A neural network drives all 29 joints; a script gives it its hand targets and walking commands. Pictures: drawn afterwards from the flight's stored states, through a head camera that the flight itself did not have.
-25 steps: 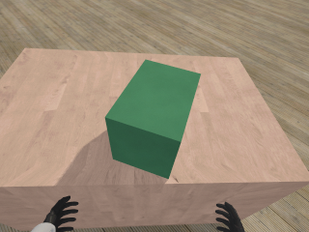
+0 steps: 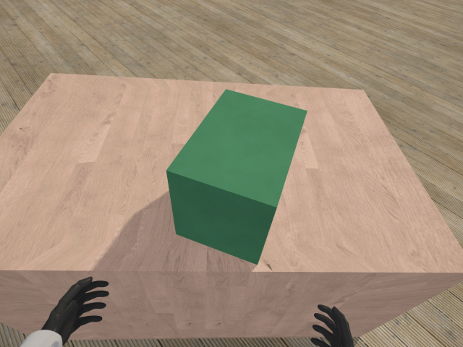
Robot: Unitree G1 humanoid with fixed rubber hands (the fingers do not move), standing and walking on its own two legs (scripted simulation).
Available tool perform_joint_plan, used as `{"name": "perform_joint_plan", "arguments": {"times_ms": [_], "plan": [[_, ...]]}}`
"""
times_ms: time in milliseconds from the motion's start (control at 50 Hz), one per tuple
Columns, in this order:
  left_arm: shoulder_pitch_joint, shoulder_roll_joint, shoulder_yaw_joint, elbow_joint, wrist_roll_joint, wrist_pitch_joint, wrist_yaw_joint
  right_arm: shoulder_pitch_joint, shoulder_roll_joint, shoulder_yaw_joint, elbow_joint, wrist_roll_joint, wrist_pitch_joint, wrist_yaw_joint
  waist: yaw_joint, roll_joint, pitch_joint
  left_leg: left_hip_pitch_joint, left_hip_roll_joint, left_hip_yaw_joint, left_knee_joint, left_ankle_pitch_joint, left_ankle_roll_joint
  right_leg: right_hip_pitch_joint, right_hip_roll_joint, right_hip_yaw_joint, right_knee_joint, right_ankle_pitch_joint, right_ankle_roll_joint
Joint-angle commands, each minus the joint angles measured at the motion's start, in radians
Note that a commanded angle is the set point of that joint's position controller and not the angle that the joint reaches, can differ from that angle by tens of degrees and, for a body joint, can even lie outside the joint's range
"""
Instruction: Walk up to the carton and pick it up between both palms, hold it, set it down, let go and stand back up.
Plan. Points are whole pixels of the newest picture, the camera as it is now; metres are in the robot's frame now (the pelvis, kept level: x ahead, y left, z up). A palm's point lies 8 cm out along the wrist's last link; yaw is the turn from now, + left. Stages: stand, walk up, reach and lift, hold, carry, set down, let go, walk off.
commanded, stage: reach and lift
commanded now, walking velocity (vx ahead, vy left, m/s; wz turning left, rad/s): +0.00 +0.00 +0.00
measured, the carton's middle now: (241, 173) +0.50 +0.00 -0.01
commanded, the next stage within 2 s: none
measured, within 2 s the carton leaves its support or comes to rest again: neither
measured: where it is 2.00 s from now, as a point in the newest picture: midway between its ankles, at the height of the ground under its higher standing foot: outside the picture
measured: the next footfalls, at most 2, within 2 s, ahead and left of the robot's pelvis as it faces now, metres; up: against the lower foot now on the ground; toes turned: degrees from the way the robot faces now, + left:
none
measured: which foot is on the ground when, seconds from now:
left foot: down 0.00-1.00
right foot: down 0.00-1.00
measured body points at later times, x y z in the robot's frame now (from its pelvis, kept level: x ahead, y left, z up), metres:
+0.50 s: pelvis +0.01 +0.01 -0.01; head +0.03 +0.05 +0.44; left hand +0.17 +0.30 -0.03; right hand +0.16 -0.14 -0.03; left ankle +0.00 +0.11 -0.74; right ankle +0.00 -0.15 -0.74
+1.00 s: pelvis +0.00 +0.02 +0.00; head +0.02 +0.05 +0.44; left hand +0.24 +0.30 +0.01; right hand +0.23 -0.13 +0.00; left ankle +0.00 +0.11 -0.74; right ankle +0.00 -0.15 -0.74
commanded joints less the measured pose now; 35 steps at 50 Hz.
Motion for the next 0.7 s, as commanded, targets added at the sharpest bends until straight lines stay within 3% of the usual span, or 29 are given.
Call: {"name": "perform_joint_plan", "arguments": {"times_ms": [0, 360, 680], "plan": [[-0.044, 0.187, 0.058, -0.160, -0.020, -0.082, -0.004, 0.020, -0.001, 0.016, -0.167, 0.006, -0.074, -0.017, 0.004, 0.111, -0.061, 0.059, -0.015, -0.014, -0.043, 0.161, -0.043, -0.115, 0.006, -0.026, -0.066, 0.031, -0.075], [0.072, 0.250, 0.037, -0.295, -0.090, -0.213, -0.044, 0.126, 0.059, 0.048, -0.187, 0.003, -0.285, -0.082, 0.015, 0.147, -0.064, 0.077, -0.007, -0.081, 0.034, 0.297, -0.065, -0.137, 0.006, -0.024, -0.037, 0.079, -0.082], [-0.064, 0.299, 0.010, -0.295, -0.143, -0.247, -0.069, -0.006, 0.090, 0.059, -0.129, -0.003, -0.393, -0.146, 0.014, 0.179, -0.101, 0.076, 0.003, -0.111, 0.075, 0.344, -0.071, -0.167, 0.006, -0.025, -0.015, 0.067, -0.093]]}}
